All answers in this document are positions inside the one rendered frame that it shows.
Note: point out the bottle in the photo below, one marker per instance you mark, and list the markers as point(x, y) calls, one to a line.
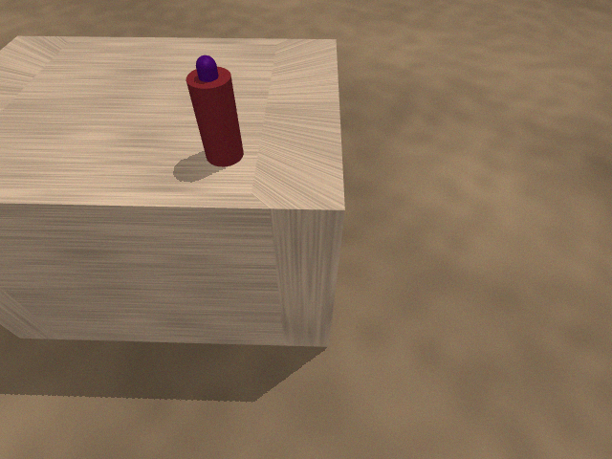
point(212, 97)

